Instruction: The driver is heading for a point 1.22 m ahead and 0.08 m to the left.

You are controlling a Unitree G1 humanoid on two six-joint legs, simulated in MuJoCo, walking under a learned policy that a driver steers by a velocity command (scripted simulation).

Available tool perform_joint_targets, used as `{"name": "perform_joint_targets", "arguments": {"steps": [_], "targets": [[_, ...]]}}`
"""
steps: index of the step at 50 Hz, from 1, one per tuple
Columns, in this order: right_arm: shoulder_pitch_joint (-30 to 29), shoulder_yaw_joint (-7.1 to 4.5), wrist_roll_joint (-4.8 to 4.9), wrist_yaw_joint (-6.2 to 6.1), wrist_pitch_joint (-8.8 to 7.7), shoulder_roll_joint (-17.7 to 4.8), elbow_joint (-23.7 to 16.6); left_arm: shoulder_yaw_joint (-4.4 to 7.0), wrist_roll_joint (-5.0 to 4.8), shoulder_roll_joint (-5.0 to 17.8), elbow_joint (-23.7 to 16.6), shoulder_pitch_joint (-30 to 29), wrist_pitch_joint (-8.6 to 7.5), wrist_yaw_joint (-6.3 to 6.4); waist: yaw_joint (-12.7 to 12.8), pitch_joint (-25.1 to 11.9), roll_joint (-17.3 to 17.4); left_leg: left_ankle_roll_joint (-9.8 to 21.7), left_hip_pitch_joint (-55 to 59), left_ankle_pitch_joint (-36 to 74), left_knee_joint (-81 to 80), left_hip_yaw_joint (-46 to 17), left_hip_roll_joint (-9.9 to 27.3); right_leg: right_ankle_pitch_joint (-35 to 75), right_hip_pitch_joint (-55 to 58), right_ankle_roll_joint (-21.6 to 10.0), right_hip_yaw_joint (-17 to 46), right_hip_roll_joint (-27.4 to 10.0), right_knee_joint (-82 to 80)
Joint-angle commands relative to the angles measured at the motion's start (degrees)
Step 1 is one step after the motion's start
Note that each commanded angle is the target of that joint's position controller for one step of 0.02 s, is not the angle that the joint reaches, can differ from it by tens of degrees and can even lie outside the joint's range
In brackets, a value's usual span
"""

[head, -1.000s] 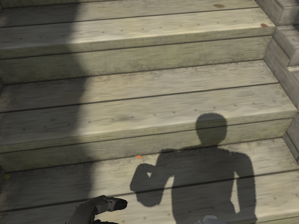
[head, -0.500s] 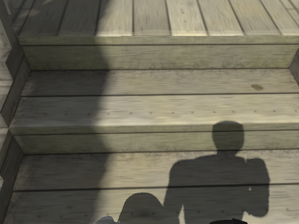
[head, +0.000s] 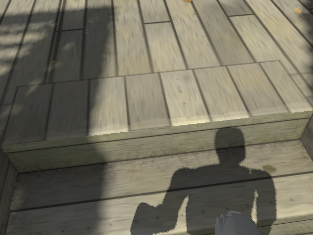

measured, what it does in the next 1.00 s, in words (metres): climbs: right foot 0.16 m higher, then left foot 0.16 m higher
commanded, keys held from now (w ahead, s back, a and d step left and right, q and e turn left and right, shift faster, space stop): w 1.00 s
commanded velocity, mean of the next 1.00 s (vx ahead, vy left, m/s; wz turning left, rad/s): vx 0.50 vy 0.00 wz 0.00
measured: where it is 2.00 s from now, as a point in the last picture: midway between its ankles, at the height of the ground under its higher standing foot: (154, 75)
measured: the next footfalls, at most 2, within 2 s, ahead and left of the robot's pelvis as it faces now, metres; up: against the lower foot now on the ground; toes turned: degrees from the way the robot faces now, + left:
right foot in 0.08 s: +0.26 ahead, -0.13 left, +0.16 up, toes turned -6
left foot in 0.68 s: +0.54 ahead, +0.12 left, +0.32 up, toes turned +5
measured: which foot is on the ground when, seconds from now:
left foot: down 0.00-0.16, up 0.18-0.66, down 0.68-1.00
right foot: up 0.00-0.06, down 0.08-0.72, up 0.74-1.00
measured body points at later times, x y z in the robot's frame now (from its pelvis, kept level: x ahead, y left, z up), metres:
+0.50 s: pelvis +0.27 -0.03 +0.16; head +0.27 -0.03 +0.61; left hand +0.17 +0.13 +0.00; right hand +0.42 -0.22 +0.03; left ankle +0.37 +0.10 -0.25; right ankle +0.22 -0.13 -0.57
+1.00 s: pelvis +0.54 +0.03 +0.31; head +0.53 +0.02 +0.76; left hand +0.70 +0.24 +0.19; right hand +0.42 -0.16 +0.16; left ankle +0.50 +0.12 -0.41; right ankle +0.61 -0.10 -0.13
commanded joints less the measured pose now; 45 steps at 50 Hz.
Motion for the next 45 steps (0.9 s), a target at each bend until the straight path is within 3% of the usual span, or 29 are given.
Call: {"name": "perform_joint_targets", "arguments": {"steps": [1,4,5,6,7,8,9,10,11,12,14,16,18,20,23,24,26,28,29,33,34,35,36,37,38,39,41,43,45], "targets": [[2.5,-1.06,3.85,0.82,-0.28,-9.2,-2.8,0.28,1.51,0.1,-8.9,-17.9,0.62,-2.78,0.1,5.4,6.9,13.3,-15.6,33.3,-16.6,-5.8,15.1,-5.2,25.4,2.2,-7.0,3.1,-12.5],[4.6,-3.69,4.90,1.73,-2.14,-17.6,-1.6,2.22,-0.32,3.7,-8.8,-11.9,-0.27,-4.04,3.3,1.6,10.0,13.1,7.8,86.6,-4.9,-3.7,16.0,-14.5,33.2,4.2,-10.7,11.0,-32.1],[6.1,-4.54,4.47,1.94,-2.27,-18.2,-1.3,2.69,0.85,4.1,-7.7,-5.5,-0.87,-3.73,4.0,-4.0,11.1,10.4,7.5,92.0,1.1,-1.7,15.2,-3.4,43.0,2.2,-7.6,9.8,-29.6],[13.1,-4.42,2.08,1.76,-2.88,-14.0,0.7,2.56,-0.93,3.8,-6.2,-1.4,-1.49,-3.06,1.8,-11.6,4.6,7.5,-6.7,85.2,7.1,-4.2,13.8,0.9,61.2,-0.4,2.3,7.0,-28.8],[8.7,-5.41,2.87,1.74,-2.66,-14.8,-0.2,3.64,-0.34,5.5,-4.3,4.4,-1.04,-2.25,6.2,-9.6,1.8,7.3,-15.0,73.4,14.0,-4.7,10.1,-6.8,66.5,0.1,8.4,6.6,-36.7],[6.4,-5.42,2.52,2.47,-2.35,-11.8,-1.1,4.71,-0.24,9.1,-2.5,10.0,-0.70,-1.53,8.7,-8.3,-3.5,6.3,-26.8,55.5,21.1,-8.1,6.3,-13.7,75.1,-1.4,18.5,4.1,-46.7],[3.8,-5.80,2.63,3.22,-1.43,-8.0,-1.4,6.39,2.09,13.3,0.8,19.1,-0.58,-0.49,11.0,-8.5,-10.8,2.3,-32.7,19.2,42.3,-13.8,2.5,-12.7,75.6,-5.0,37.2,-3.9,-63.4],[1.3,-7.09,4.64,2.84,-0.85,-10.3,-2.2,7.97,1.94,15.3,3.5,24.1,-1.16,0.42,12.6,-9.7,-11.6,1.4,-35.3,18.9,69.9,-21.7,-0.5,-20.6,71.9,-5.2,46.4,-6.3,-70.9],[-2.9,-7.27,5.55,2.04,-1.41,-10.3,-4.1,7.83,1.06,15.0,6.2,21.8,-2.23,0.51,10.6,-3.5,-13.9,2.9,-43.7,20.8,87.9,-24.4,-2.5,-23.6,66.2,-4.0,44.1,-6.1,-73.0],[-4.4,-6.92,6.31,1.27,-1.65,-8.7,-4.7,7.17,0.85,12.0,7.0,18.5,-3.03,-0.53,7.2,-1.1,-8.2,5.5,-49.9,21.5,97.2,-24.7,-4.1,-11.4,64.6,-3.2,38.8,-7.1,-72.3],[-9.1,-5.67,6.10,-0.75,-0.17,-7.8,-8.1,4.71,0.94,3.1,8.6,12.5,-3.52,-2.13,3.0,-2.4,3.6,9.6,-57.6,22.5,100.0,-23.8,-3.3,6.7,65.3,-0.8,27.8,-8.1,-70.6],[-10.5,-4.63,5.87,-1.70,1.84,-6.7,-10.4,3.39,2.48,-0.2,9.8,11.1,-4.64,-2.25,-1.4,-1.6,3.1,10.9,-61.3,21.9,96.8,-21.2,0.1,10.4,62.8,2.1,15.4,-4.8,-71.4],[-10.3,-3.90,4.84,-0.76,3.07,-6.1,-10.8,3.63,1.91,-0.4,8.9,10.1,-5.63,-1.61,-3.0,1.4,-0.3,10.0,-62.1,14.9,95.2,-15.8,2.7,-2.2,58.0,1.3,7.8,-1.9,-76.4],[-15.0,-2.81,5.06,-0.35,3.25,-5.7,-12.7,3.37,4.18,0.5,10.5,15.8,-5.63,-0.94,-0.5,3.0,-4.8,10.2,-67.9,10.4,109.1,-10.4,3.7,-5.4,58.3,0.2,7.7,-1.4,-80.1],[-28.1,-0.59,5.92,-1.96,3.22,-5.2,-20.7,2.44,7.78,1.1,15.9,26.7,-4.82,-0.87,1.9,8.3,-1.5,14.9,-86.2,10.0,109.1,-13.1,5.4,-8.3,68.3,1.3,9.9,-4.7,-82.4],[-31.3,-0.44,5.53,-2.33,3.29,-7.4,-23.8,1.97,8.49,2.3,16.4,29.0,-5.22,-1.41,2.3,6.8,2.1,14.5,-84.5,16.6,96.5,-11.8,7.3,-10.1,70.1,2.6,9.5,-5.2,-84.0],[-34.8,-0.59,5.90,-2.67,4.10,-9.6,-26.5,1.78,7.77,3.3,16.4,30.1,-5.61,-1.58,3.3,8.0,-1.8,12.8,-83.0,19.6,86.9,-7.7,10.4,-9.4,69.4,1.4,8.4,-4.8,-87.7],[-41.9,-0.57,5.25,-1.44,5.94,-10.0,-29.0,1.25,5.10,4.1,12.7,26.8,-5.40,-3.12,4.3,9.0,-4.0,10.6,-62.3,14.3,74.6,-2.2,11.1,-6.3,54.2,0.1,3.1,-5.7,-96.3],[-37.8,-0.02,5.13,-0.17,6.26,-7.1,-27.6,1.28,3.00,5.9,10.4,24.4,-5.76,-3.20,1.9,8.5,-7.6,9.6,-47.4,13.4,74.7,0.2,9.1,3.6,47.2,0.0,-0.7,-5.0,-96.9],[-35.9,-2.58,4.51,1.41,4.49,-11.1,-29.9,5.23,0.54,16.5,12.5,31.1,-7.82,-4.04,-0.6,2.5,-10.1,6.6,-42.5,-9.2,48.4,5.6,-1.6,65.9,78.7,-1.4,0.2,-8.5,-82.4],[-29.6,-3.90,4.91,0.50,3.85,-13.6,-29.0,6.25,0.99,17.3,12.8,29.4,-8.11,-4.85,-2.5,-1.0,-11.9,7.1,-33.3,-1.6,44.7,3.2,-1.9,78.5,80.4,0.7,-0.7,-8.1,-75.8],[-18.4,-5.06,4.93,-0.17,3.00,-16.3,-25.4,6.52,2.45,13.2,12.5,32.4,-8.78,-4.87,-2.1,-12.9,-4.3,11.6,-9.4,22.0,45.4,-8.4,2.6,70.8,67.5,4.9,0.2,-4.0,-61.2],[-6.3,-5.69,4.79,-0.83,3.40,-19.1,-21.2,5.59,2.54,9.2,12.2,34.1,-8.47,-5.91,-5.8,-18.8,3.3,16.1,5.4,4.3,28.0,-29.5,9.0,40.1,51.5,5.8,4.4,3.1,-49.3],[7.3,-7.94,3.07,-1.81,4.09,-24.9,-16.0,5.17,1.46,4.4,10.3,25.3,-7.26,-6.83,-10.8,-12.9,11.0,19.4,8.7,-11.9,6.9,-52.0,16.1,2.7,34.0,7.5,9.5,11.0,-25.5],[6.9,-8.32,3.11,-2.70,2.44,-24.0,-14.9,5.79,-0.82,5.4,9.7,22.0,-6.95,-5.76,-10.6,-4.8,11.4,16.9,1.4,-19.6,5.0,-54.7,16.4,7.2,24.6,6.7,16.9,10.8,-5.3],[3.9,-7.69,4.45,-3.39,1.48,-20.2,-13.2,6.02,-0.05,5.6,9.9,19.7,-7.11,-4.10,-8.0,0.3,14.8,15.9,-6.9,-19.7,6.2,-49.4,16.4,9.2,20.2,5.0,17.7,9.5,5.3],[-5.2,-5.59,4.96,-1.94,2.12,-11.7,-10.1,5.41,-0.10,4.5,5.9,14.1,-7.11,-2.21,-1.7,-0.1,3.4,15.2,-12.0,-0.9,5.9,-41.6,17.0,10.5,16.1,-0.4,17.5,11.9,21.2],[-14.6,-3.13,4.64,-1.28,2.23,-4.9,-8.7,4.20,0.49,1.9,3.4,12.9,-5.48,-2.05,4.2,0.7,-3.3,12.4,-17.5,0.7,4.1,-31.2,15.4,8.3,11.6,-3.7,17.2,9.9,22.7],[-17.9,-3.13,2.56,-0.98,1.15,-4.6,-8.2,3.75,0.43,2.0,2.8,14.9,-3.59,-2.37,7.5,3.1,-2.8,11.1,-20.0,5.5,-0.2,-18.9,12.7,4.7,10.9,-3.3,12.7,7.2,18.5]]}}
